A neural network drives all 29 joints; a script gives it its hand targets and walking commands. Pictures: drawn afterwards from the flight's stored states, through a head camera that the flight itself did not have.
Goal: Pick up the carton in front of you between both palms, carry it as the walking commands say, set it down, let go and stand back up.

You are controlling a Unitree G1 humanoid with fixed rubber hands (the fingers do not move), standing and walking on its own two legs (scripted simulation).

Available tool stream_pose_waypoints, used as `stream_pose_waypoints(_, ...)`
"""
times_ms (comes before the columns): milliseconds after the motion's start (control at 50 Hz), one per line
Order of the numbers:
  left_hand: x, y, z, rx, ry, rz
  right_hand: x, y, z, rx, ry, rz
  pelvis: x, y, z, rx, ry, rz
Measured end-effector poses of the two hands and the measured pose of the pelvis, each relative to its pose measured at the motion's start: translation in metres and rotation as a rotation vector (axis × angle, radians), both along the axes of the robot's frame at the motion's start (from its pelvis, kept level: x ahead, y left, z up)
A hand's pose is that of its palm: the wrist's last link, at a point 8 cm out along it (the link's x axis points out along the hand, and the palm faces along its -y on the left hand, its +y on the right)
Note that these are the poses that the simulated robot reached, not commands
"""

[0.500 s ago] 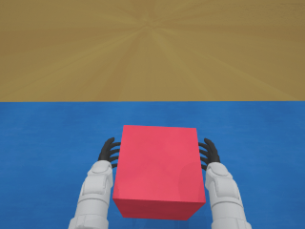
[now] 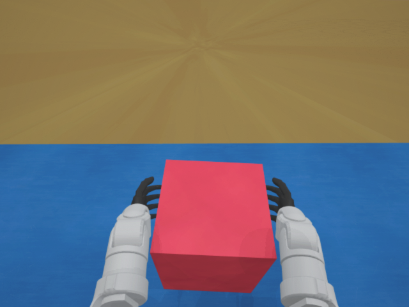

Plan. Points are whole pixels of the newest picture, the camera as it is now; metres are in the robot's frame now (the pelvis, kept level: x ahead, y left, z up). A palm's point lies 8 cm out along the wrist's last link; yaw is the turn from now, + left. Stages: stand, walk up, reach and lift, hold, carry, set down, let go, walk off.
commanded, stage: reach and lift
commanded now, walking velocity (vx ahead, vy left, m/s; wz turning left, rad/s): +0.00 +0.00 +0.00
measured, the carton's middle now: (210, 229) +0.30 +0.00 -0.05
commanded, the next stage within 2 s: hold in 0.58 s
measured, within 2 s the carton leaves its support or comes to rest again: neither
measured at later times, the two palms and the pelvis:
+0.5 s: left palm (140, 206) +0.30 +0.15 +0.04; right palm (285, 207) +0.31 -0.15 +0.04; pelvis +0.02 +0.00 +0.01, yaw +0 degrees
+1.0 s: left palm (137, 205) +0.29 +0.15 +0.06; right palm (289, 207) +0.30 -0.15 +0.06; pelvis +0.01 +0.00 +0.01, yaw +0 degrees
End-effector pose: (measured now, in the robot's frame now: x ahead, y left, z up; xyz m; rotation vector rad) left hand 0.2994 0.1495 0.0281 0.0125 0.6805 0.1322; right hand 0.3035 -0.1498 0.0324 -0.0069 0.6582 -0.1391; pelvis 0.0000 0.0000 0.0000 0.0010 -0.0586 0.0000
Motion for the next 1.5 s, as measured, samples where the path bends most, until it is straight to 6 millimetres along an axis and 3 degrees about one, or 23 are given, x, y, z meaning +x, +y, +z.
stream_pose_waypoints(500, 0.006, 0.000, 0.011, 0.028, 0.006, -0.018, 0.006, 0.000, 0.011, -0.026, 0.005, 0.020, 0.019, 0.000, 0.006, -0.001, -0.020, 0.003)
stream_pose_waypoints(760, 0.000, 0.000, 0.029, 0.023, -0.028, -0.014, 0.001, 0.000, 0.029, -0.023, -0.028, 0.017, 0.017, 0.000, 0.007, -0.001, -0.049, 0.002)
stream_pose_waypoints(1040, -0.004, 0.000, 0.029, 0.014, -0.011, -0.007, -0.004, 0.000, 0.029, -0.013, -0.011, 0.008, 0.005, 0.000, 0.005, -0.001, -0.066, 0.001)
stream_pose_waypoints(1280, -0.001, 0.000, 0.030, 0.015, -0.014, -0.007, -0.001, 0.000, 0.030, -0.015, -0.014, 0.008, 0.007, 0.000, 0.006, -0.001, -0.066, 0.001)
stream_pose_waypoints(1420, 0.011, -0.002, 0.035, 0.015, -0.049, -0.001, 0.011, -0.002, 0.033, -0.004, -0.049, 0.006, 0.019, -0.002, 0.000, 0.004, 0.039, -0.011)
stream_pose_waypoints(1500, 0.027, -0.011, 0.046, 0.006, -0.095, 0.011, 0.027, -0.011, 0.042, 0.018, -0.094, -0.005, 0.037, -0.010, -0.006, -0.004, 0.075, -0.013)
